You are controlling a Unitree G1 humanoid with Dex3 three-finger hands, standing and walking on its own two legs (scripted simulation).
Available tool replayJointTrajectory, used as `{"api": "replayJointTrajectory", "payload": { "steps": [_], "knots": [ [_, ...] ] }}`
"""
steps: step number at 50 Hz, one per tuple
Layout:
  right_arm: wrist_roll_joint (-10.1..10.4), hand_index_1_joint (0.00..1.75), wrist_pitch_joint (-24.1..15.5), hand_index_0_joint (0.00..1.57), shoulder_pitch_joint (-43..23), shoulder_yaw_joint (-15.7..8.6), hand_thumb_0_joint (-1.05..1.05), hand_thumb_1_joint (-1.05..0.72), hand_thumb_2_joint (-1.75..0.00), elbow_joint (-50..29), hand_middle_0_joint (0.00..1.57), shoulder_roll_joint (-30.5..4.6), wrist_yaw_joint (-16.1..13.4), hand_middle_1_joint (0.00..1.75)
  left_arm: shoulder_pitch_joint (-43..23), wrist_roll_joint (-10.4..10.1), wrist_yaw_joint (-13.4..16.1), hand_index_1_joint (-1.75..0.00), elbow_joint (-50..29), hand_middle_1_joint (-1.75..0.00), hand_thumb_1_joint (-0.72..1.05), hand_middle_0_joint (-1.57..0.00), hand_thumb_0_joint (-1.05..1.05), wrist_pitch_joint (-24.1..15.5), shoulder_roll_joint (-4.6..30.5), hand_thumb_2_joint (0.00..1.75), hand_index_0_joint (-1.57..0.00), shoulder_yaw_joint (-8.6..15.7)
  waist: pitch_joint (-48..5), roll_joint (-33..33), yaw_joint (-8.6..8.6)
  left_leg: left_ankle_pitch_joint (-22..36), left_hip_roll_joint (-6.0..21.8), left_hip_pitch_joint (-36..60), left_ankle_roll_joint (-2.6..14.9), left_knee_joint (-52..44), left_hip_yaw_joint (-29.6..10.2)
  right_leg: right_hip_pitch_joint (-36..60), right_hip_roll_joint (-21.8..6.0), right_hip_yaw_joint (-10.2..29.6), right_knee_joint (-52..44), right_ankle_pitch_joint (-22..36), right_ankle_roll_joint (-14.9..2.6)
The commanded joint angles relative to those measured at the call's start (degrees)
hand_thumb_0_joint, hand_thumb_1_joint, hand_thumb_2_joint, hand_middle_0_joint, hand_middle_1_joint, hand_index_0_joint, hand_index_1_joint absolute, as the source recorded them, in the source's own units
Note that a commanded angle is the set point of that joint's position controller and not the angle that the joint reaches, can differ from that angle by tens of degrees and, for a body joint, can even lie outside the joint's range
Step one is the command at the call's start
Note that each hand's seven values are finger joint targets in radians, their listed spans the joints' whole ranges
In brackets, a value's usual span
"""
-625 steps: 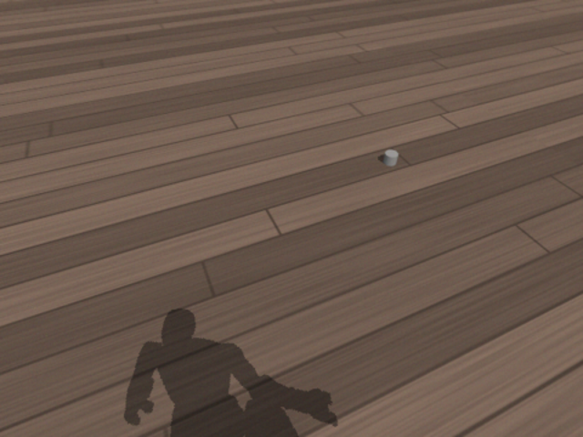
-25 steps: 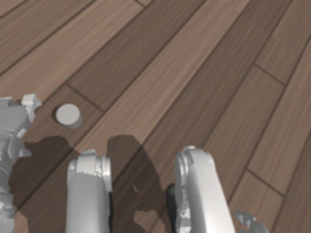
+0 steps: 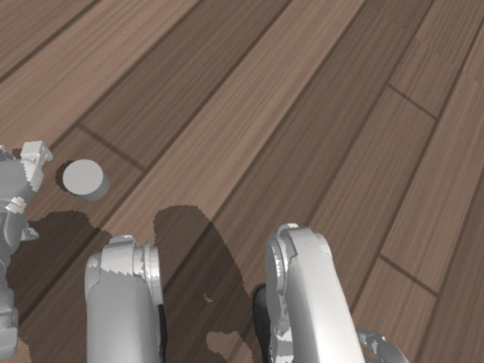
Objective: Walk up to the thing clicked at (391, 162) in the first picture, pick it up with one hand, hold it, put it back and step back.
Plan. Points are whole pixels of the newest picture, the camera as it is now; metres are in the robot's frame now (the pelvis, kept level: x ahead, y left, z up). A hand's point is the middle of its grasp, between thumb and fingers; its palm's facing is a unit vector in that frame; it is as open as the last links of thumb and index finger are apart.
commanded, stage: rise first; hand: left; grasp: from above
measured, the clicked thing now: (87, 180) +0.46 +0.29 -0.30
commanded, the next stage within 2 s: approach in 0.14 s
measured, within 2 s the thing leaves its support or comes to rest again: neither
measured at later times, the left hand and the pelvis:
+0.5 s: hand (61, 187) +0.42 +0.30 -0.20, palm faces -0.45 -0.06 -0.89, open 14.1 cm; pelvis +0.00 +0.00 -0.01, yaw -1 degrees
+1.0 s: hand (58, 178) +0.44 +0.31 -0.19, palm faces -0.56 -0.12 -0.82, open 14.0 cm; pelvis +0.00 +0.00 -0.01, yaw -2 degrees
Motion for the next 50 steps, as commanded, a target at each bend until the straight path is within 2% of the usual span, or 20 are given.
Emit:
{"api": "replayJointTrajectory", "payload": {
  "steps": [1, 3, 9, 10, 12, 13, 17, 19, 21, 22, 23, 28, 32, 35, 38, 40, 41, 44, 46, 50],
  "knots": [
    [0.0, 0.3, -0.2, 0.2, 9.7, -4.1, 0.0, -0.91, -0.9, -1.0, 0.2, -13.1, -0.6, 0.3, -15.0, -1.5, 2.5, -1.03, -7.0, -1.03, -0.56, -0.06, 0.0, -0.2, 16.5, 1.01, -0.06, 1.9, -38.7, 13.6, 0.1, 8.5, -1.2, 31.8, 2.79, -12.4, 6.3, 14.5, 1.1, -5.1, -14.1, 12.3, -4.11],
    [-0.3, 0.3, -0.2, 0.2, 10.1, -3.8, 0.0, -0.9, -0.9, -1.0, 0.2, -13.3, -0.5, 0.3, -14.7, -1.4, 2.9, -1.02, -6.0, -1.03, -0.56, -0.06, 0.0, -0.2, 17.4, 1.01, -0.06, 3.0, -37.6, 12.6, 0.15, 8.0, -1.4, 30.0, 2.94, -12.2, 6.4, 15.0, 1.1, -5.1, -14.3, 11.9, -4.03],
    [-0.5, 0.3, -0.3, 0.2, 10.2, -3.6, 0.0, -0.9, -0.9, -0.9, 0.2, -13.9, -0.4, 0.3, -14.5, -1.5, 2.8, -1.02, -4.1, -1.03, -0.55, -0.06, 0.0, 0.0, 17.9, 1.0, -0.07, 2.9, -36.3, 12.2, 0.01, 7.2, -1.4, 28.6, 3.01, -11.4, 6.5, 15.0, 1.1, -5.1, -14.1, 11.3, -4.08],
    [-0.6, 0.3, -0.3, 0.2, 10.2, -3.5, 0.0, -0.91, -0.9, -0.9, 0.2, -13.6, -0.4, 0.3, -14.6, -1.5, 2.6, -1.03, -4.4, -1.04, -0.55, -0.06, 0.0, 0.0, 16.9, 1.0, -0.07, 1.9, -36.1, 12.6, -0.06, 6.8, -1.3, 28.4, 2.94, -11.5, 6.5, 15.2, 1.1, -5.0, -14.3, 11.0, -4.05],
    [-0.7, 0.3, -0.3, 0.2, 10.1, -3.3, 0.0, -0.91, -0.9, -0.7, 0.2, -13.7, -0.3, 0.3, -14.8, -1.4, 2.6, -1.02, -5.4, -0.98, -0.61, -0.07, 0.0, -0.2, 17.7, 1.09, -0.04, 2.4, -37.8, 14.0, 0.22, 7.9, -1.4, 29.6, 2.83, -11.4, 6.3, 15.8, 1.2, -5.1, -13.8, 12.0, -4.01],
    [-0.8, 0.3, -0.2, 0.2, 10.2, -3.5, 0.0, -0.9, -0.9, -0.8, 0.2, -13.8, -0.3, 0.3, -15.2, -1.7, 2.5, -1.03, -5.9, -1.04, -0.55, -0.06, 0.0, -0.3, 17.1, 1.01, -0.07, 2.3, -38.3, 13.3, -0.33, 8.4, -1.2, 30.3, 2.76, -11.0, 6.0, 15.6, 1.3, -5.4, -13.5, 12.5, -3.97],
    [-1.1, 0.3, -0.5, 0.2, 11.2, -3.1, 0.0, -0.9, -0.9, 0.0, 0.2, -14.0, -0.1, 0.3, -19.6, -1.0, 2.7, -1.04, -4.3, -1.05, -0.55, -0.06, 0.0, -0.6, 12.7, 0.99, -0.07, -2.3, -36.1, 13.3, -3.39, 7.8, -1.1, 29.6, 2.66, -10.6, 5.3, 13.4, 1.5, -6.0, -13.4, 12.3, -4.05],
    [-1.2, 0.3, -0.8, 0.2, 12.2, -3.0, 0.0, -0.9, -0.9, 0.2, 0.2, -14.7, -0.1, 0.3, -22.4, -0.9, 3.7, -1.04, -4.3, -1.05, -0.54, -0.06, 0.0, -0.8, 11.4, 0.98, -0.07, -3.4, -36.0, 14.4, -4.85, 8.2, -0.9, 30.8, 2.5, -10.6, 4.8, 12.5, 1.5, -6.6, -13.3, 12.7, -3.93],
    [-1.2, 0.3, -1.3, 0.2, 12.4, -2.8, 0.0, -0.9, -0.9, 0.8, 0.2, -14.5, 0.0, 0.3, -25.2, -1.0, 4.6, -1.04, -4.0, -1.06, -0.55, -0.06, 0.0, -0.6, 7.8, 0.99, -0.07, -6.6, -35.8, 15.4, -5.9, 7.8, -0.8, 31.2, 2.24, -10.7, 4.7, 11.2, 1.7, -6.9, -13.1, 12.6, -4.06],
    [-1.3, 0.3, -1.6, 0.2, 12.9, -2.5, 0.0, -0.9, -0.9, 0.9, 0.2, -14.8, 0.1, 0.3, -27.3, -0.3, 5.2, -1.05, -4.2, -1.06, -0.54, -0.06, 0.0, -0.2, 8.0, 0.98, -0.07, -7.0, -36.4, 17.0, -6.91, 8.3, -0.7, 32.1, 2.18, -10.7, 4.5, 11.2, 1.8, -7.3, -12.8, 13.1, -3.93],
    [-1.3, 0.3, -1.7, 0.2, 12.7, -2.4, 0.0, -0.9, -0.9, 0.9, 0.2, -15.0, 0.0, 0.3, -29.3, -0.4, 6.1, -1.05, -5.1, -1.07, -0.54, -0.06, 0.0, 0.1, 7.7, 0.98, -0.07, -7.4, -37.2, 18.1, -6.7, 8.4, -0.7, 32.5, 1.93, -11.0, 4.4, 10.7, 1.8, -7.4, -12.5, 13.2, -4.11],
    [-1.6, 0.3, -2.2, 0.2, 12.4, -1.1, 0.0, -0.91, -0.9, 0.1, 0.2, -15.7, 0.3, 0.3, -31.2, 2.1, 10.6, -1.05, 1.4, -1.05, -0.55, -0.06, 0.0, 5.5, 11.5, 1.0, -0.07, -4.2, -36.7, 22.0, -7.14, 9.1, -0.4, 33.9, 1.54, -11.6, 4.8, 9.1, 1.6, -7.7, -10.7, 14.4, -4.32],
    [-1.6, 0.3, -1.9, 0.2, 11.9, 0.3, 0.0, -0.91, -0.9, -2.0, 0.2, -15.6, 1.0, 0.3, -33.1, 1.6, 11.6, -1.04, 1.5, -1.04, -0.56, -0.06, 0.0, 10.4, 16.2, 0.99, -0.07, -0.4, -40.3, 23.9, -6.02, 10.4, -0.6, 32.2, 1.98, -11.2, 6.3, 12.8, 1.4, -6.5, -11.5, 16.9, -4.53],
    [-0.8, 0.3, -1.7, 0.2, 11.4, 1.3, 0.0, -0.91, -0.9, -2.7, 0.2, -15.5, 1.4, 0.3, -32.8, 0.4, 9.4, -1.04, 6.0, -1.05, -0.56, -0.06, 0.0, 13.5, 15.5, 1.0, -0.07, -2.2, -39.7, 21.4, -6.57, 9.7, -0.7, 29.4, 2.84, -10.5, 6.6, 14.6, 1.9, -5.8, -12.5, 16.9, -4.33],
    [-0.1, 0.3, -1.7, 0.2, 11.2, 1.8, 0.0, -0.91, -0.9, -3.7, 0.2, -15.2, 1.6, 0.3, -27.5, -2.8, 6.0, -1.05, 9.6, -1.06, -0.55, -0.06, 0.0, 15.5, 16.1, 0.98, -0.07, -2.8, -36.7, 14.1, -6.36, 7.6, -0.8, 21.2, 4.34, -9.0, 6.7, 19.4, 2.4, -4.6, -14.2, 15.2, -3.33],
    [0.3, 0.3, -1.7, 0.2, 12.3, 2.3, 0.0, -0.91, -0.9, -4.3, 0.2, -15.1, 1.6, 0.3, -24.4, -5.4, 3.2, -1.04, 9.1, -1.06, -0.55, -0.06, 0.0, 15.9, 17.8, 0.97, -0.07, -1.9, -36.3, 9.5, -5.82, 7.6, -1.1, 18.8, 5.02, -8.6, 6.7, 23.3, 2.1, -4.1, -14.9, 14.8, -2.58],
    [0.6, 0.3, -1.5, 0.2, 11.7, 2.4, 0.0, -0.91, -0.9, -4.2, 0.2, -14.8, 1.6, 0.3, -22.0, -6.4, 1.5, -1.06, 10.3, -1.08, -0.54, -0.06, 0.0, 15.9, 17.5, 0.96, -0.08, -2.7, -35.2, 8.4, -5.36, 7.2, -1.1, 17.5, 5.03, -9.0, 6.5, 24.1, 2.5, -3.9, -15.1, 14.1, -2.59],
    [1.2, 0.3, -0.9, 0.2, 12.2, 2.8, 0.0, -0.91, -0.9, -4.8, 0.2, -15.6, 1.4, 0.3, -19.0, -8.2, -3.2, -1.07, 8.8, -1.1, -0.52, -0.06, 0.0, 14.2, 19.3, 0.94, -0.09, -2.4, -35.2, 6.0, -4.9, 7.8, -1.1, 17.2, 4.93, -9.4, 5.9, 26.8, 2.7, -4.6, -14.6, 14.6, -2.47],
    [1.3, 0.3, -0.7, 0.2, 12.3, 2.9, 0.0, -0.91, -0.9, -4.7, 0.2, -15.6, 1.2, 0.3, -18.0, -9.2, -5.9, -1.08, 7.1, -1.11, -0.51, -0.06, 0.0, 11.6, 18.6, 0.93, -0.09, -2.7, -33.9, 5.6, -4.93, 7.0, -1.3, 16.8, 4.67, -9.5, 5.5, 26.0, 2.5, -4.8, -14.2, 13.6, -2.7],
    [0.2, 0.3, -0.4, 0.2, 13.9, 2.6, 0.0, -0.9, -0.9, -3.8, 0.2, -15.9, 0.9, 0.3, -21.1, -9.2, -6.9, -1.06, -2.2, -1.1, -0.52, -0.06, 0.0, 3.5, 17.5, 0.92, -0.09, -2.8, -33.1, 8.9, -6.1, 7.1, -1.3, 19.3, 3.6, -8.2, 5.0, 24.8, 2.6, -5.4, -14.4, 13.4, -3.29]
  ]
}}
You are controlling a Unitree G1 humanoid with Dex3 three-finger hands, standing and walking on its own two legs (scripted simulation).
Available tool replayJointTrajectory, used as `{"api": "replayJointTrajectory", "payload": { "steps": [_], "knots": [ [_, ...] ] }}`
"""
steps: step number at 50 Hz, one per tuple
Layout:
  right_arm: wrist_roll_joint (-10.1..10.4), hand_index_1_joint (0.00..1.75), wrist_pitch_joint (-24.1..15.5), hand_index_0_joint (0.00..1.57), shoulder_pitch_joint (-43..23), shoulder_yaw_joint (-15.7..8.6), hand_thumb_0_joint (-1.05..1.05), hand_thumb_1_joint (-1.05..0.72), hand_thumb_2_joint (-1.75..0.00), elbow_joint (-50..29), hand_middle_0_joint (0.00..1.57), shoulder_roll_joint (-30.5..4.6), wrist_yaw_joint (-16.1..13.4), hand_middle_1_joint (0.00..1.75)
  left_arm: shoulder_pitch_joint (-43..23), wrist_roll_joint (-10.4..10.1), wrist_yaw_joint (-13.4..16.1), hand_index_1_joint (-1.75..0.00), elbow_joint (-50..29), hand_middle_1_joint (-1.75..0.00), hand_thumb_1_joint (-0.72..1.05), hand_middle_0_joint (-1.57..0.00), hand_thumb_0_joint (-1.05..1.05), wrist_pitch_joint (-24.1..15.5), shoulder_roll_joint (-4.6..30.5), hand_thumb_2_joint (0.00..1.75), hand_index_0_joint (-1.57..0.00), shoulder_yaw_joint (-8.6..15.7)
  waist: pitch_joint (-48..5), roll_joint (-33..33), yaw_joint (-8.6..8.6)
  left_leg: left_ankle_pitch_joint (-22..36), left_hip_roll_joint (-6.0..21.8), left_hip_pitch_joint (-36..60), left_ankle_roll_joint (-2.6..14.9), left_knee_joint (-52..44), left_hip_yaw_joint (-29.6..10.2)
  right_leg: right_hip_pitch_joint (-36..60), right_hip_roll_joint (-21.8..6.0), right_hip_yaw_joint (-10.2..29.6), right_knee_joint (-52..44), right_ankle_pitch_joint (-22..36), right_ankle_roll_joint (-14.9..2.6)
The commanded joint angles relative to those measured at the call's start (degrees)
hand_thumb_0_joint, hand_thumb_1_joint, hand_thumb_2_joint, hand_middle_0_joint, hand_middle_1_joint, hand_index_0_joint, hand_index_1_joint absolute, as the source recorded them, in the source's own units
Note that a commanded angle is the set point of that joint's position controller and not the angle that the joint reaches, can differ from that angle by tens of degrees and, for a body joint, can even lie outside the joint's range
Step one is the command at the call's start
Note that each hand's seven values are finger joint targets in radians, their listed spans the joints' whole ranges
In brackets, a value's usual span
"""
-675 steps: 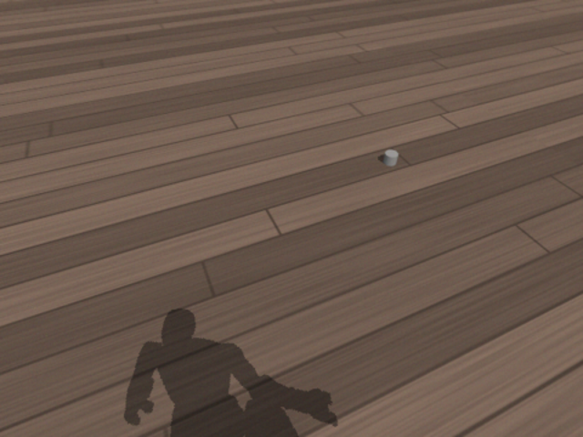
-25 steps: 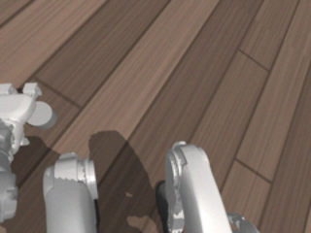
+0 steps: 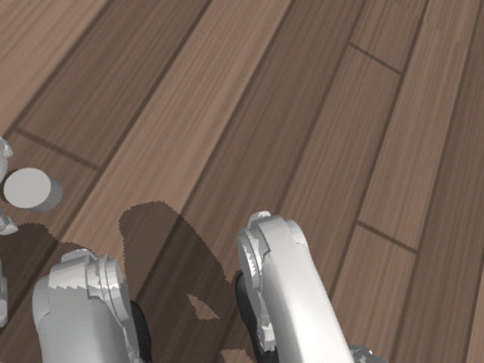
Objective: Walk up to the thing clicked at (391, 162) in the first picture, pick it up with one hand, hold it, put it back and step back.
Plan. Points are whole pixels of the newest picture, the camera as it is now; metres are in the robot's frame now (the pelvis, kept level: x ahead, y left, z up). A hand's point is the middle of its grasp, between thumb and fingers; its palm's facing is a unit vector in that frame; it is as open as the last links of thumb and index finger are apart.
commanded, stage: rest palm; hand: left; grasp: from above
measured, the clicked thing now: (35, 190) +0.45 +0.31 -0.29
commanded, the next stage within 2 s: close in 1.62 s
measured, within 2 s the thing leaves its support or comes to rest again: neither
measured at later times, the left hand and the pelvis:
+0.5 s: hand (25, 190) +0.44 +0.30 -0.24, palm faces -0.39 -0.07 -0.92, open 14.2 cm; pelvis +0.00 +0.01 -0.03, yaw -2 degrees
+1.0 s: hand (28, 196) +0.43 +0.30 -0.25, palm faces -0.47 -0.15 -0.87, open 14.2 cm; pelvis +0.00 +0.01 -0.02, yaw -4 degrees
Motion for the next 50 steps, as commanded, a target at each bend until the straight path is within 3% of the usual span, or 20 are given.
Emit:
{"api": "replayJointTrajectory", "payload": {
  "steps": [1, 4, 7, 12, 17, 24, 26, 27, 28, 29, 30, 32, 33, 34, 36, 37, 41, 43, 44, 50],
  "knots": [
    [-0.5, 0.3, -0.1, 0.2, 11.0, -5.5, 0.0, -0.9, -0.9, -0.7, 0.2, -14.9, -1.0, 0.3, -13.4, -0.4, 0.6, -1.05, -15.6, -1.09, -0.51, -0.06, 0.0, -8.7, 14.2, 0.92, -0.09, 0.8, -39.2, 9.5, -0.23, 8.5, -2.0, 23.1, 2.94, -10.5, 6.2, 25.5, 1.2, -4.9, -15.6, 12.8, -3.33],
    [-1.0, 0.3, 0.0, 0.2, 10.4, -6.9, 0.0, -0.9, -0.9, -0.7, 0.2, -14.8, -1.4, 0.3, -15.0, 1.7, 4.3, -1.04, -24.6, -1.07, -0.52, -0.06, 0.0, -14.4, 13.0, 0.92, -0.09, 0.0, -43.1, 16.4, -0.22, 9.4, -1.4, 30.8, 1.69, -10.1, 5.7, 21.9, 1.1, -5.4, -14.2, 13.3, -3.67],
    [-2.1, 0.3, 0.1, 0.2, 8.0, -6.9, 0.0, -0.9, -0.9, 0.5, 0.2, -14.7, -1.4, 0.3, -11.3, 4.9, 9.6, -1.01, -17.5, -1.03, -0.52, -0.06, 0.0, -15.6, 9.2, 0.94, -0.07, -1.0, -38.7, 17.3, -0.81, 8.5, -1.4, 30.7, 1.2, -10.4, 5.2, 15.8, 0.9, -7.0, -12.2, 11.7, -3.97],
    [-3.6, 0.3, -0.7, 0.2, 7.2, -6.5, 0.0, -0.89, -0.9, 2.6, 0.2, -15.9, -1.0, 0.3, -17.1, 11.9, 18.5, -0.98, -6.7, -0.97, -0.55, -0.06, 0.0, -13.2, 10.8, 1.0, -0.05, -0.3, -36.1, 19.5, -2.77, 8.5, -1.3, 33.6, 0.73, -11.0, 4.5, 9.3, 0.5, -8.8, -10.1, 11.4, -4.03],
    [-5.3, 0.3, -2.5, 0.2, 4.5, -6.0, 0.0, -0.89, -0.9, 3.7, 0.2, -16.6, 0.7, 0.3, -19.3, 13.7, 24.3, -0.99, -0.9, -0.99, -0.52, -0.06, 0.0, -7.6, 12.5, 0.98, -0.06, 1.2, -36.1, 22.3, -3.11, 8.6, -1.6, 32.7, 0.8, -11.0, 4.9, 8.7, 0.8, -9.1, -8.9, 12.2, -3.46],
    [-5.5, 0.3, -5.8, 0.2, 3.7, -3.5, 0.0, -0.9, -0.9, 1.8, 0.2, -17.1, 3.4, 0.3, -21.9, 10.9, 23.0, -1.01, 7.0, -1.03, -0.5, -0.05, 0.0, -1.3, 14.0, 0.94, -0.07, -0.6, -33.1, 21.0, -5.13, 6.7, -1.0, 28.4, 1.76, -8.4, 4.9, 10.5, 1.1, -8.4, -9.3, 12.3, -3.38],
    [-5.6, 0.3, -6.7, 0.2, 4.7, -2.6, 0.0, -0.9, -0.9, 1.0, 0.2, -17.4, 4.1, 0.3, -20.7, 9.6, 21.2, -1.02, 6.6, -1.04, -0.5, -0.05, 0.0, -0.6, 15.5, 0.93, -0.07, 0.1, -33.7, 19.3, -4.85, 7.1, -1.0, 27.5, 2.3, -7.7, 5.0, 12.7, 1.2, -8.1, -9.9, 12.6, -3.26],
    [-5.6, 0.3, -6.7, 0.2, 5.3, -2.7, 0.0, -0.89, -0.9, 0.3, 0.2, -17.9, 4.0, 0.3, -19.3, 8.4, 20.8, -1.02, 4.3, -1.04, -0.49, -0.05, 0.0, -0.7, 19.3, 0.93, -0.07, 3.3, -36.8, 19.4, -4.19, 9.5, -0.8, 28.7, 2.26, -7.9, 4.8, 16.0, 1.5, -8.2, -10.3, 14.5, -3.25],
    [-5.3, 0.3, -6.7, 0.2, 4.4, -2.0, 0.0, -0.9, -0.9, -0.5, 0.2, -17.2, 4.0, 0.3, -16.2, 7.4, 20.1, -1.02, 5.6, -1.04, -0.51, -0.05, 0.0, -0.3, 17.3, 0.94, -0.07, 2.1, -38.4, 20.0, -2.47, 10.4, -1.0, 29.1, 2.05, -8.5, 5.0, 17.2, 1.5, -8.1, -10.1, 14.9, -3.46],
    [-5.3, 0.3, -7.1, 0.2, 4.5, -2.0, 0.0, -0.9, -0.9, -0.7, 0.2, -16.6, 4.2, 0.3, -15.6, 6.3, 19.3, -1.02, 5.7, -1.05, -0.49, -0.05, 0.0, -0.4, 16.9, 0.92, -0.07, 2.2, -37.6, 19.3, -3.23, 11.1, -0.7, 29.3, 2.0, -8.2, 4.5, 17.0, 1.6, -8.4, -9.5, 15.8, -3.47],
    [-5.5, 0.3, -7.4, 0.2, 5.0, -1.4, 0.0, -0.9, -0.9, -0.3, 0.2, -16.6, 4.5, 0.3, -14.6, 5.9, 18.2, -1.03, 6.6, -1.06, -0.49, -0.05, 0.0, -0.3, 14.8, 0.91, -0.08, 0.2, -37.0, 19.1, -3.73, 10.9, -0.7, 28.8, 2.13, -7.9, 4.4, 17.3, 1.8, -8.4, -9.6, 15.8, -3.42],
    [-5.0, 0.3, -7.3, 0.2, 6.5, -1.8, 0.0, -0.9, -0.9, -0.6, 0.2, -17.5, 4.3, 0.3, -12.6, 4.9, 16.8, -1.03, 4.0, -1.06, -0.49, -0.05, 0.0, -0.9, 20.0, 0.91, -0.08, 3.8, -38.7, 18.0, -3.1, 12.8, -0.7, 28.3, 2.4, -7.8, 4.1, 20.3, 2.0, -8.4, -9.8, 17.8, -3.36],
    [-4.9, 0.3, -7.2, 0.2, 6.0, -1.2, 0.0, -0.9, -0.9, -1.9, 0.2, -16.6, 4.3, 0.3, -12.7, 3.9, 15.7, -1.02, 2.7, -1.04, -0.51, -0.05, 0.0, -1.3, 18.2, 0.93, -0.07, 2.4, -38.6, 17.6, -2.87, 13.6, -0.7, 27.3, 2.66, -7.3, 4.5, 21.8, 1.9, -8.0, -10.2, 18.8, -3.08],
    [-5.2, 0.3, -6.6, 0.2, 7.8, -1.4, 0.0, -0.9, -0.9, 0.0, 0.2, -17.6, 4.1, 0.3, -11.2, 3.1, 15.8, -1.02, 3.0, -1.04, -0.51, -0.06, 0.0, -1.7, 22.8, 0.93, -0.07, 6.1, -39.7, 16.2, -2.84, 14.3, -0.4, 25.8, 2.95, -7.2, 4.4, 25.0, 2.2, -7.8, -10.7, 20.2, -2.66],
    [-5.1, 0.3, -6.2, 0.2, 8.4, -0.8, 0.0, -0.9, -0.9, -0.9, 0.2, -17.1, 4.0, 0.3, -12.2, 3.0, 14.9, -1.02, 0.3, -1.03, -0.52, -0.05, 0.0, -3.2, 21.2, 0.94, -0.07, 5.2, -39.0, 15.4, -3.46, 14.9, -0.4, 25.2, 2.92, -6.7, 4.2, 25.4, 2.1, -7.8, -10.8, 21.0, -2.56],
    [-5.3, 0.3, -6.1, 0.2, 9.1, -0.5, 0.0, -0.9, -0.9, -0.2, 0.2, -17.4, 4.1, 0.3, -13.4, 3.0, 14.5, -1.02, 0.8, -1.03, -0.53, -0.05, 0.0, -4.1, 21.5, 0.95, -0.06, 5.1, -37.7, 15.5, -4.83, 14.7, -0.2, 24.6, 3.04, -5.8, 4.2, 25.2, 2.1, -7.9, -10.6, 21.4, -2.45],
    [-5.7, 0.3, -5.5, 0.2, 10.3, 0.0, 0.0, -0.89, -0.9, 0.4, 0.2, -18.3, 3.9, 0.3, -12.1, 3.6, 14.3, -0.99, 1.2, -0.99, -0.54, -0.06, 0.0, -8.5, 22.6, 0.97, -0.06, 6.2, -36.2, 15.3, -5.12, 13.9, -0.2, 24.7, 2.64, -5.9, 3.0, 25.3, 2.5, -8.8, -11.0, 20.1, -2.54],
    [-6.2, 0.3, -5.6, 0.2, 9.6, 0.2, 0.0, -0.89, -0.9, 0.1, 0.2, -18.5, 3.9, 0.3, -13.5, 4.9, 14.6, -1.0, 1.0, -1.0, -0.54, -0.06, 0.0, -10.5, 22.5, 0.97, -0.06, 4.5, -34.5, 15.8, -5.64, 11.3, -0.2, 24.2, 2.58, -5.4, 3.1, 23.9, 2.6, -8.6, -11.3, 17.9, -2.67],
    [-6.0, 0.3, -5.7, 0.2, 8.4, 0.7, 0.0, -0.89, -0.9, -0.9, 0.2, -18.2, 3.9, 0.3, -14.1, 5.1, 14.9, -0.99, 0.7, -0.99, -0.54, -0.06, 0.0, -11.3, 19.3, 0.97, -0.06, 2.1, -33.8, 16.2, -5.5, 9.6, -0.4, 24.5, 2.35, -6.5, 3.0, 23.0, 2.7, -9.1, -11.6, 16.1, -2.92],
    [-7.5, 0.3, -6.5, 0.2, 6.1, 1.2, 0.0, -0.89, -0.9, 0.2, 0.2, -19.6, 3.6, 0.3, -12.8, 9.7, 20.8, -0.98, 5.1, -0.99, -0.51, -0.06, 0.0, -12.1, 21.5, 0.96, -0.07, 2.4, -30.8, 17.6, -5.29, 5.4, -0.3, 25.7, 1.55, -8.1, 2.4, 18.1, 3.1, -11.1, -10.7, 11.1, -3.56]
  ]
}}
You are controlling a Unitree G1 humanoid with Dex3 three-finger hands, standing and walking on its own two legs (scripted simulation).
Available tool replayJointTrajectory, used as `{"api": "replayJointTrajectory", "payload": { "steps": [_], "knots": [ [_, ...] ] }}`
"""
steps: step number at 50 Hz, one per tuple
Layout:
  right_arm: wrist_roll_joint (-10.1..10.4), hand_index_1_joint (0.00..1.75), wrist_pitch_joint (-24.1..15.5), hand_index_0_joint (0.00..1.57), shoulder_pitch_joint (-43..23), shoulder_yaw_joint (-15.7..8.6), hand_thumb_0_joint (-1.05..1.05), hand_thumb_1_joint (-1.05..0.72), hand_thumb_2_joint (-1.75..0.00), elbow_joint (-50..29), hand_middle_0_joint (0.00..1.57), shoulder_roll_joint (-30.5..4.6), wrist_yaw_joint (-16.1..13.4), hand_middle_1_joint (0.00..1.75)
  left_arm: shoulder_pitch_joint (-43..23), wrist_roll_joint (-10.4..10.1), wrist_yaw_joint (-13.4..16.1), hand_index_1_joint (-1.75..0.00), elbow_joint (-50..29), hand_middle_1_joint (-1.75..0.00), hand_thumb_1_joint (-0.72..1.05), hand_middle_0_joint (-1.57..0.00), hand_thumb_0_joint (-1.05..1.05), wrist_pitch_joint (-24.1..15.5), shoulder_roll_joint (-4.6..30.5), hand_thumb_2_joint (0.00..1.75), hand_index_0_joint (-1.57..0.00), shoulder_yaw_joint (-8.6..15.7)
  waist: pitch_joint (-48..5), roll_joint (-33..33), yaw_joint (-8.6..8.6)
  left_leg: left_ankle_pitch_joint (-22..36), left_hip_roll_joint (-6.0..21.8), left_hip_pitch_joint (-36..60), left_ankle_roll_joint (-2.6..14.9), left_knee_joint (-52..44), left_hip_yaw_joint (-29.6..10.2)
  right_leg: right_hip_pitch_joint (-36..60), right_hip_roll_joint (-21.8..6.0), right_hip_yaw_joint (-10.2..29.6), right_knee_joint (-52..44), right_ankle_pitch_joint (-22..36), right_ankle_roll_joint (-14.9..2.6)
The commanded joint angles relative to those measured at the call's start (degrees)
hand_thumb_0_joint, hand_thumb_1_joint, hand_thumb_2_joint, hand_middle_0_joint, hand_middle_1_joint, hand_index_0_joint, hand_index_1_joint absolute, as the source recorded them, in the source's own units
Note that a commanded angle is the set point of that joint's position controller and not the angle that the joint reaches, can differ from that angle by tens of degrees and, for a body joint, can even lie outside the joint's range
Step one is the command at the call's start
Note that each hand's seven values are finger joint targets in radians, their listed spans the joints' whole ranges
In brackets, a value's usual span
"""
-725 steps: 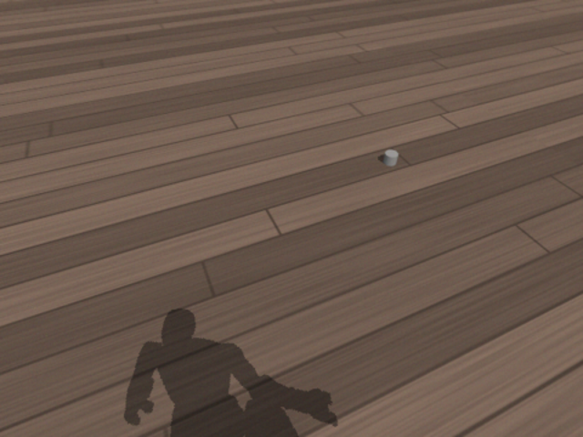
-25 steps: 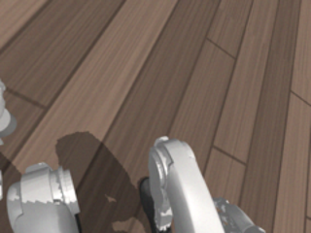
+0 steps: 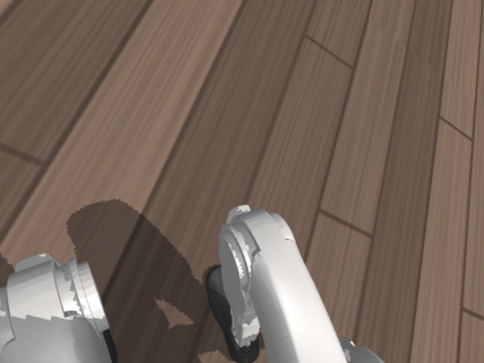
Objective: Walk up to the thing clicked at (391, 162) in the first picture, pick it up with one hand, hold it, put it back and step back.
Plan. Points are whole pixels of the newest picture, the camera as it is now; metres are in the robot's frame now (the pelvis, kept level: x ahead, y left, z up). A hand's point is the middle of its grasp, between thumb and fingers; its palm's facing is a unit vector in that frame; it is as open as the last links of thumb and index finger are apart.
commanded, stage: rest palm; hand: left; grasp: from above
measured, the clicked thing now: out of the picture +0.43 +0.33 -0.27
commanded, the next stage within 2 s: close in 0.62 s
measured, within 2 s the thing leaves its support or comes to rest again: neither
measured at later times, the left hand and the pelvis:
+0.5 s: hand out of the picture +0.43 +0.33 -0.25, palm faces -0.43 -0.17 -0.89, open 14.1 cm; pelvis +0.00 +0.01 +0.00, yaw -1 degrees
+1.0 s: hand out of the picture +0.42 +0.32 -0.24, palm faces -0.39 -0.10 -0.92, open 13.3 cm; pelvis +0.00 +0.01 +0.00, yaw -2 degrees
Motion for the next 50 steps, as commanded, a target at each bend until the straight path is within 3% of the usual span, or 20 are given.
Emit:
{"api": "replayJointTrajectory", "payload": {
  "steps": [1, 4, 10, 18, 21, 23, 26, 27, 30, 33, 34, 35, 40, 41, 45, 50],
  "knots": [
    [-0.7, 0.3, -0.7, 0.2, 8.1, -4.3, 0.0, -0.89, -0.9, 0.2, 0.2, -16.7, -0.6, 0.3, -13.6, 2.4, 6.7, -0.98, -3.6, -0.99, -0.5, -0.06, 0.0, -0.5, 12.9, 0.96, -0.07, -0.9, -36.0, 24.8, -1.98, 6.2, 0.4, 26.3, 2.78, -14.5, 7.9, 16.7, 2.0, -7.0, -13.5, 10.6, -4.46],
    [-1.1, 0.3, -2.0, 0.2, 7.2, -4.6, 0.0, -0.89, -0.9, 1.1, 0.2, -17.0, -0.3, 0.3, -15.2, 3.4, 9.5, -0.98, -2.0, -0.98, -0.51, -0.06, 0.0, 1.7, 11.1, 0.96, -0.06, -2.6, -34.8, 24.8, -2.72, 6.1, 0.4, 26.3, 2.54, -14.6, 7.9, 14.6, 2.2, -7.2, -13.1, 10.7, -4.54],
    [-0.8, 0.3, -4.7, 0.2, 6.2, -5.1, 0.0, -0.89, -0.9, 2.3, 0.2, -17.8, 1.3, 0.3, -17.9, 1.4, 12.2, -0.98, -1.6, -0.98, -0.51, -0.06, 0.0, 6.7, 9.3, 0.95, -0.06, -4.7, -34.4, 25.1, -3.49, 7.4, 0.8, 26.5, 2.41, -14.1, 7.8, 14.6, 1.9, -6.9, -13.6, 12.3, -4.09],
    [0.1, 0.3, -7.3, 0.2, 5.3, -3.7, 0.0, -0.9, -0.91, 0.2, 0.2, -17.9, 3.1, 0.3, -19.2, -1.9, 8.8, -1.01, -0.4, -1.03, -0.51, -0.06, 0.0, 9.7, 11.2, 0.92, -0.07, -3.1, -36.9, 28.4, -3.95, 10.2, 1.4, 30.9, 2.17, -13.6, 6.2, 15.6, 1.5, -7.3, -11.5, 15.5, -4.11],
    [0.1, 0.3, -7.1, 0.2, 7.6, -4.0, 0.0, -0.9, -0.9, 0.9, 0.2, -18.0, 3.1, 0.3, -15.2, -2.6, 7.3, -1.02, 1.0, -1.04, -0.5, -0.06, 0.0, 9.6, 14.6, 0.91, -0.07, 0.7, -37.0, 28.4, -3.27, 12.2, 1.2, 30.2, 2.22, -13.8, 6.7, 18.0, 1.6, -7.1, -11.7, 16.6, -4.19],
    [-0.3, 0.3, -7.1, 0.2, 7.9, -3.5, 0.0, -0.9, -0.9, 0.6, 0.2, -17.4, 3.4, 0.3, -15.3, -2.8, 6.0, -1.01, 0.6, -1.03, -0.5, -0.06, 0.0, 9.1, 13.2, 0.91, -0.07, 0.0, -36.2, 28.0, -4.01, 13.1, 1.1, 29.7, 2.32, -13.3, 6.9, 18.5, 1.6, -7.2, -11.5, 17.4, -4.09],
    [-0.2, 0.3, -6.8, 0.2, 8.3, -3.2, 0.0, -0.9, -0.9, 0.2, 0.2, -17.6, 3.2, 0.3, -13.0, -4.0, 4.6, -1.02, 0.1, -1.04, -0.5, -0.06, 0.0, 7.8, 13.2, 0.91, -0.07, 0.0, -36.9, 27.3, -3.81, 14.5, 1.1, 29.1, 2.62, -13.4, 6.9, 21.3, 2.0, -7.3, -12.6, 18.8, -3.9],
    [-0.2, 0.3, -6.8, 0.2, 8.8, -2.3, 0.0, -0.9, -0.9, 0.0, 0.2, -16.9, 3.3, 0.3, -14.6, -4.2, 4.2, -1.02, -0.5, -1.04, -0.5, -0.06, 0.0, 7.2, 12.6, 0.91, -0.07, -0.8, -36.0, 26.0, -4.8, 14.6, 1.2, 28.3, 2.77, -12.7, 6.6, 21.2, 1.9, -7.5, -12.2, 19.3, -3.66],
    [-0.3, 0.3, -6.1, 0.2, 9.1, -2.0, 0.0, -0.9, -0.9, 0.0, 0.2, -17.7, 3.0, 0.3, -13.8, -4.5, 3.7, -1.02, -1.4, -1.05, -0.49, -0.06, 0.0, 4.9, 14.0, 0.91, -0.08, -0.8, -37.2, 25.2, -4.37, 14.5, 1.3, 28.3, 2.96, -12.9, 6.2, 23.1, 2.2, -7.6, -13.0, 19.3, -3.57],
    [-0.5, 0.3, -5.7, 0.2, 8.6, -1.2, 0.0, -0.9, -0.9, -0.1, 0.2, -18.0, 2.7, 0.3, -14.7, -4.0, 4.2, -1.02, -1.9, -1.03, -0.48, -0.06, 0.0, 2.3, 14.4, 0.92, -0.08, -1.5, -35.4, 25.3, -4.52, 11.7, 1.4, 27.5, 2.78, -12.9, 5.8, 21.2, 2.1, -8.3, -12.7, 16.5, -3.7],
    [-0.6, 0.3, -5.7, 0.2, 8.6, -1.4, 0.0, -0.9, -0.9, -0.6, 0.2, -18.4, 2.8, 0.3, -14.1, -2.8, 4.3, -1.02, -1.6, -1.04, -0.49, -0.06, 0.0, 2.0, 14.7, 0.92, -0.08, -2.1, -35.0, 25.9, -4.72, 11.7, 1.3, 28.3, 2.77, -12.5, 6.0, 21.0, 2.2, -8.2, -12.4, 16.7, -3.69],
    [-0.6, 0.3, -5.5, 0.2, 8.3, -1.1, 0.0, -0.89, -0.9, -0.6, 0.2, -18.3, 2.6, 0.3, -14.2, -2.6, 4.9, -1.01, -1.6, -1.03, -0.48, -0.07, 0.0, 1.3, 15.2, 0.92, -0.08, -1.4, -34.7, 25.5, -4.34, 10.7, 1.4, 27.5, 2.82, -12.7, 6.0, 20.9, 2.4, -8.3, -12.7, 15.8, -3.68],
    [-1.6, 0.3, -5.3, 0.2, 6.5, -1.2, 0.0, -0.89, -0.9, -0.4, 0.2, -19.0, 2.2, 0.3, -14.2, 0.4, 9.5, -1.0, -2.8, -1.04, -0.38, -0.11, 0.0, 0.7, 14.8, 0.87, -0.14, -1.9, -35.1, 26.8, -3.79, 10.3, 1.5, 28.8, 2.19, -13.6, 5.9, 20.3, 2.7, -9.0, -12.7, 15.0, -3.95],
    [-1.8, 0.3, -5.6, 0.2, 6.4, -1.2, 0.0, -0.89, -0.9, -0.4, 0.2, -19.0, 2.2, 0.3, -14.0, 0.6, 10.2, -1.0, -1.3, -1.04, -0.36, -0.11, 0.0, 1.3, 13.9, 0.84, -0.15, -2.6, -33.8, 26.3, -4.43, 9.4, 1.4, 28.1, 2.21, -13.5, 6.2, 20.0, 2.5, -8.9, -12.8, 14.4, -3.86],
    [-1.6, 0.3, -6.5, 0.2, 5.7, -2.3, 0.0, -0.89, -0.9, 0.5, 0.2, -19.5, 2.3, 0.3, -15.8, 1.0, 12.4, -0.95, -1.6, -0.98, -0.32, -0.15, 0.0, 4.7, 13.0, 0.81, -0.19, -4.0, -31.4, 27.0, -4.81, 5.9, 1.6, 28.0, 1.87, -14.8, 6.1, 17.2, 2.4, -8.5, -13.8, 11.5, -4.09],
    [-0.5, 0.3, -7.6, 0.2, 6.3, -2.8, 0.0, -0.89, -0.9, 0.6, 0.2, -19.7, 3.3, 0.3, -16.7, -1.5, 12.6, -0.92, -0.9, -0.96, -0.32, -0.16, 0.0, 8.7, 12.7, 0.8, -0.19, -3.9, -33.0, 25.7, -4.81, 8.6, 1.8, 27.4, 2.25, -13.9, 5.9, 17.6, 2.3, -7.7, -14.0, 14.6, -3.62]
  ]
}}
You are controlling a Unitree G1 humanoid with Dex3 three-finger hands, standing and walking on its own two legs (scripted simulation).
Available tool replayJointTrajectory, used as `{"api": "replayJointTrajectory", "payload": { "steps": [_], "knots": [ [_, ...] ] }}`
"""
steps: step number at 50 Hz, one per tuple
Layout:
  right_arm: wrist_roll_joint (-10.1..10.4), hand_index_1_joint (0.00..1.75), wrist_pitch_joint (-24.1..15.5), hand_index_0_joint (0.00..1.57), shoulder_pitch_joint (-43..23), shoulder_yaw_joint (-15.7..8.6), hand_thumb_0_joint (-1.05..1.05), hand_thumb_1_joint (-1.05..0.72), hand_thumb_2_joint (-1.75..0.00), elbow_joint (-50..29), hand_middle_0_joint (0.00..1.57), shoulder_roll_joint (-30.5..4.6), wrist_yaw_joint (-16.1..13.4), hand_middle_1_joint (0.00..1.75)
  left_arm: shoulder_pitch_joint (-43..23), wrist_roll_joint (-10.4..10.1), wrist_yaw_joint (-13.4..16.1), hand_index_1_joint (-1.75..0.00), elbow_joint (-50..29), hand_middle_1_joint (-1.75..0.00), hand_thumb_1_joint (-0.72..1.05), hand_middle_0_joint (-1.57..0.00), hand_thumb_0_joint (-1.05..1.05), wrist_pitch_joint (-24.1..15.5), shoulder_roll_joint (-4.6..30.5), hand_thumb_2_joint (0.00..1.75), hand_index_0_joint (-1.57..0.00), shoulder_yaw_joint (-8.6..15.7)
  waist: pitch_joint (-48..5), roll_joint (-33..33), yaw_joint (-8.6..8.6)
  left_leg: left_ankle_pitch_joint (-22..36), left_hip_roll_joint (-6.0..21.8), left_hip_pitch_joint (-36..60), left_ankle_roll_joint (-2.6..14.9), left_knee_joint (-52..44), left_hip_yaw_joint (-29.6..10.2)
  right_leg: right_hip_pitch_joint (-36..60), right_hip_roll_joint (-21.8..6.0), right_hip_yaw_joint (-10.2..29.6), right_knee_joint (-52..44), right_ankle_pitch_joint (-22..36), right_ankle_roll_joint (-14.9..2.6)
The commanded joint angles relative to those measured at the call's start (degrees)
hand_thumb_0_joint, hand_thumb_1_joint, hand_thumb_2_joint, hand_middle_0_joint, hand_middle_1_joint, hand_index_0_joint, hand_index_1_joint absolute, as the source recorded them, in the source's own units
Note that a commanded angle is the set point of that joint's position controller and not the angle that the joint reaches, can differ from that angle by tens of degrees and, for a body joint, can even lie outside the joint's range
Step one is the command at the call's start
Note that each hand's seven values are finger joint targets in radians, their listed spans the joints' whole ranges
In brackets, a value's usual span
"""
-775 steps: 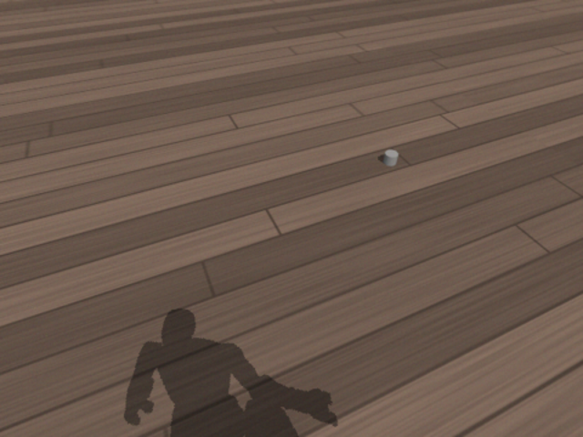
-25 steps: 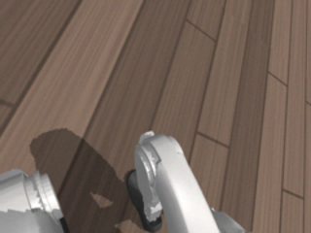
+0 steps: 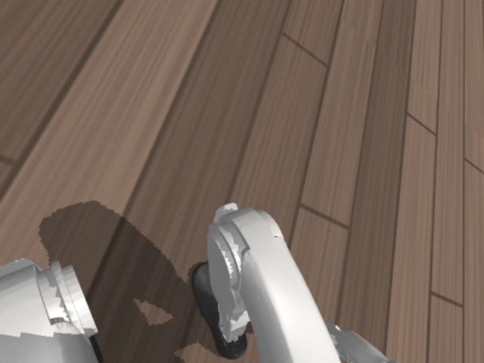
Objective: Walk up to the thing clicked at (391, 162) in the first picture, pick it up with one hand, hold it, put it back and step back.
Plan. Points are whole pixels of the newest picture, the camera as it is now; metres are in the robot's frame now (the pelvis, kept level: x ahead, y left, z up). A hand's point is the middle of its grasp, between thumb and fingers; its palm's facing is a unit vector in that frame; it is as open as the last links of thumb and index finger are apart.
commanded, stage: close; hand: left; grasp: from above
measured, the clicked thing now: out of the picture +0.42 +0.34 -0.27
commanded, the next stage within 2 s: settle in 1.32 s
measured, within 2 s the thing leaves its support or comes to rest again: leaves its support in 1.74 s
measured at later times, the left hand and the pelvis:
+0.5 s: hand out of the picture +0.41 +0.33 -0.25, palm faces -0.44 -0.18 -0.88, open 12.2 cm; pelvis +0.00 +0.00 +0.00, yaw +0 degrees
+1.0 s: hand out of the picture +0.40 +0.34 -0.25, palm faces -0.45 -0.19 -0.87, open 10.8 cm; pelvis +0.00 +0.00 +0.00, yaw +0 degrees
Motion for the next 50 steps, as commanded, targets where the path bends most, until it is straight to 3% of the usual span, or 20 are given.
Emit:
{"api": "replayJointTrajectory", "payload": {
  "steps": [1, 2, 4, 5, 6, 10, 13, 15, 20, 21, 24, 29, 36, 39, 42, 45, 50],
  "knots": [
    [1.2, 0.3, -1.1, 0.2, 10.3, -5.2, 0.0, -0.89, -0.9, 0.3, 0.2, -18.6, 0.5, 0.3, -14.7, -3.1, 2.0, -0.93, -3.9, -0.97, -0.31, -0.16, 0.0, 3.6, 11.7, 0.79, -0.19, 0.2, -34.8, 28.1, -3.65, 9.3, 1.5, 27.3, 1.15, -14.8, 7.5, 15.9, 1.4, -6.5, -12.2, 14.3, -4.62],
    [1.5, 0.3, -1.6, 0.2, 10.0, -5.4, 0.0, -0.89, -0.9, 0.3, 0.2, -18.5, 0.8, 0.3, -14.8, -3.8, 0.9, -0.93, -3.0, -0.97, -0.31, -0.17, 0.0, 4.0, 11.7, 0.79, -0.2, 0.0, -33.6, 28.0, -3.47, 9.4, 1.4, 26.7, 1.22, -14.4, 7.4, 14.7, 1.0, -6.4, -11.9, 14.3, -4.51],
    [2.1, 0.3, -1.7, 0.2, 11.1, -5.7, 0.0, -0.89, -0.9, 0.2, 0.2, -19.1, 0.6, 0.3, -12.3, -5.0, -0.9, -0.94, -1.2, -0.98, -0.3, -0.17, 0.0, 4.8, 14.8, 0.78, -0.21, 3.2, -33.4, 28.1, -2.65, 9.6, 1.4, 26.5, 1.25, -15.1, 7.1, 15.3, 0.9, -6.4, -11.8, 14.0, -4.67],
    [2.1, 0.3, -1.6, 0.2, 11.2, -5.7, 0.0, -0.89, -0.9, 0.1, 0.2, -18.9, 0.6, 0.3, -11.9, -5.7, -1.9, -0.92, -1.7, -0.96, -0.29, -0.18, 0.0, 4.8, 14.6, 0.77, -0.21, 3.6, -34.4, 28.5, -2.21, 10.6, 1.3, 27.0, 1.16, -15.3, 6.8, 15.5, 0.7, -6.4, -11.6, 14.3, -4.74],
    [1.9, 0.3, -1.5, 0.2, 10.7, -5.6, 0.0, -0.89, -0.9, -0.1, 0.2, -18.4, 0.4, 0.3, -11.3, -5.9, -2.9, -0.92, -1.5, -0.97, -0.28, -0.19, 0.0, 4.8, 13.3, 0.76, -0.22, 2.9, -34.8, 29.1, -2.25, 11.1, 1.3, 28.0, 1.01, -15.7, 6.9, 15.9, 0.9, -6.4, -11.4, 14.7, -4.97],
    [2.1, 0.3, -1.0, 0.2, 10.3, -5.0, 0.0, -0.9, -0.9, -0.8, 0.2, -17.5, 0.1, 0.3, -13.8, -6.9, -6.2, -0.93, -6.0, -0.98, -0.25, -0.2, 0.0, 2.7, 13.4, 0.73, -0.25, 2.2, -36.7, 30.9, -2.66, 10.8, 1.2, 29.3, 0.82, -16.0, 6.6, 17.3, 0.8, -6.7, -11.0, 14.6, -5.21],
    [1.7, 0.3, -0.7, 0.2, 10.7, -4.6, 0.0, -0.9, -0.9, -0.6, 0.2, -17.7, 0.3, 0.3, -14.7, -6.5, -7.9, -0.92, -7.9, -0.97, -0.23, -0.22, 0.0, 0.2, 11.8, 0.72, -0.26, 0.1, -36.1, 31.0, -3.95, 11.9, 1.4, 30.2, 0.83, -15.0, 6.7, 17.9, 0.9, -7.1, -10.8, 15.6, -4.93],
    [2.1, 0.3, 0.0, 0.2, 11.2, -4.4, 0.0, -0.89, -0.9, -0.9, 0.2, -18.4, -0.2, 0.3, -14.7, -6.0, -7.4, -0.9, -9.3, -0.95, -0.22, -0.23, 0.0, -1.6, 13.7, 0.71, -0.28, 0.4, -37.5, 29.5, -3.57, 12.9, 1.3, 29.9, 1.1, -14.5, 6.8, 20.0, 1.2, -7.0, -11.7, 16.8, -4.73],
    [1.5, 0.3, 0.6, 0.2, 11.7, -3.7, 0.0, -0.89, -0.9, -0.4, 0.2, -18.2, -0.4, 0.3, -13.3, -4.2, -5.4, -0.88, -6.9, -0.93, -0.17, -0.25, 0.0, -4.3, 12.3, 0.7, -0.3, -0.3, -35.6, 27.8, -3.52, 11.9, 1.1, 28.2, 1.3, -13.7, 7.4, 19.0, 1.3, -7.4, -11.9, 16.2, -4.54],
    [1.5, 0.3, 0.7, 0.2, 11.4, -3.7, 0.0, -0.89, -0.9, -0.5, 0.2, -18.4, -0.6, 0.3, -13.3, -4.0, -4.6, -0.89, -7.1, -0.94, -0.18, -0.25, 0.0, -4.4, 13.4, 0.72, -0.29, 0.7, -35.6, 27.9, -3.07, 11.4, 1.2, 28.4, 1.22, -14.3, 7.3, 19.3, 1.5, -7.4, -12.3, 15.6, -4.7],
    [1.4, 0.3, 0.7, 0.2, 10.5, -3.6, 0.0, -0.89, -0.9, -1.2, 0.2, -18.5, -0.8, 0.3, -12.8, -2.1, -2.1, -0.86, -6.1, -0.9, -0.11, -0.31, 0.0, -3.9, 14.7, 0.7, -0.35, 1.2, -35.3, 26.9, -2.75, 10.6, 1.2, 27.1, 1.33, -14.3, 7.6, 19.5, 1.7, -6.9, -12.6, 15.0, -4.66],
    [1.0, 0.3, 0.5, 0.2, 9.9, -4.1, 0.0, -0.89, -0.9, -1.3, 0.2, -18.9, -0.8, 0.3, -11.6, -1.5, 1.1, -0.79, -4.5, -0.84, -0.02, -0.36, 0.0, -1.0, 14.7, 0.63, -0.41, 2.0, -34.6, 27.5, -2.63, 9.6, 1.3, 27.1, 1.02, -15.8, 7.4, 18.2, 1.8, -7.3, -12.8, 13.7, -4.82],
    [1.8, 0.3, -0.9, 0.2, 9.7, -4.9, 0.0, -0.89, -0.9, -1.4, 0.2, -19.0, -0.5, 0.3, -13.9, -3.5, -0.3, -0.76, -4.6, -0.81, 0.08, -0.46, 0.0, 2.1, 13.4, 0.62, -0.5, 0.7, -33.3, 27.5, -3.22, 8.0, 1.4, 25.7, 1.22, -15.3, 7.6, 16.6, 1.5, -6.3, -13.0, 12.7, -4.7],
    [2.0, 0.3, -1.2, 0.2, 11.6, -4.8, 0.0, -0.89, -0.9, -1.2, 0.2, -19.0, -0.3, 0.3, -12.3, -4.5, -2.0, -0.7, -3.2, -0.76, 0.09, -0.46, 0.0, 2.3, 16.1, 0.55, -0.5, 3.3, -33.2, 25.7, -2.84, 9.5, 1.3, 25.1, 1.57, -14.6, 7.5, 17.2, 1.1, -6.3, -12.7, 13.6, -4.49],
    [1.9, 0.3, -1.3, 0.2, 10.7, -4.6, 0.0, -0.89, -0.9, -1.3, 0.2, -19.0, -0.5, 0.3, -13.3, -5.6, -3.8, -0.7, -3.8, -0.75, 0.14, -0.5, 0.0, 1.2, 15.6, 0.52, -0.55, 2.7, -32.9, 26.8, -3.5, 8.1, 1.4, 26.1, 1.35, -15.3, 7.2, 17.1, 0.9, -6.5, -12.4, 12.1, -4.73],
    [1.6, 0.3, -0.6, 0.2, 10.6, -4.4, 0.0, -0.89, -0.9, -1.8, 0.2, -18.7, -1.0, 0.3, -12.0, -5.2, -4.6, -0.73, -4.4, -0.79, 0.24, -0.57, 0.0, -0.3, 15.9, 0.56, -0.62, 2.6, -34.6, 27.3, -2.88, 7.8, 1.3, 26.5, 1.32, -15.5, 7.3, 18.9, 1.3, -6.4, -13.0, 12.1, -4.81],
    [1.0, 0.3, 0.4, 0.2, 11.2, -3.8, 0.0, -0.89, -0.9, -1.8, 0.2, -18.4, -1.2, 0.3, -11.1, -4.3, -4.6, -0.71, -4.1, -0.77, 0.34, -0.64, 0.0, -2.1, 14.6, 0.55, -0.7, 1.6, -34.4, 26.3, -3.32, 9.2, 1.2, 26.1, 1.57, -14.5, 7.7, 19.5, 1.5, -6.4, -13.1, 13.9, -4.49]
  ]
}}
